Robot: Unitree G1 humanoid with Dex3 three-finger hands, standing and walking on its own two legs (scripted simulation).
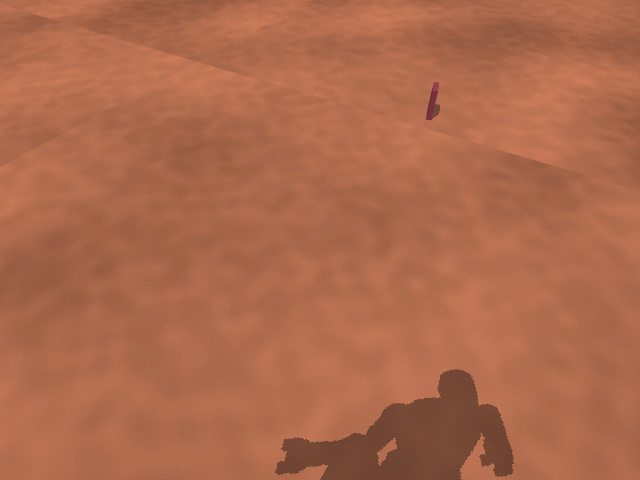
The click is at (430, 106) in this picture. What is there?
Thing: carton on end
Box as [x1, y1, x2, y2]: [426, 82, 438, 119]
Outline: 438,82 433,83 426,119 431,118 438,88
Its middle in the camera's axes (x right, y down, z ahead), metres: +0.70 -0.88 +2.34
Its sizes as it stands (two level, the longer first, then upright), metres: 0.116 0.032 0.184
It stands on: the floor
